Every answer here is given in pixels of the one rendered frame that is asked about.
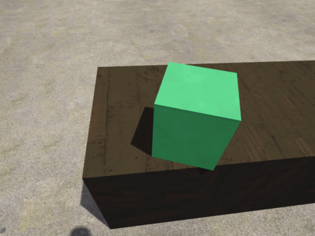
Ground pedestal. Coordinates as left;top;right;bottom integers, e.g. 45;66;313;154
82;60;315;229

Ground carton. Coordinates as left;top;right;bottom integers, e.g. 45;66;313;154
152;62;241;170

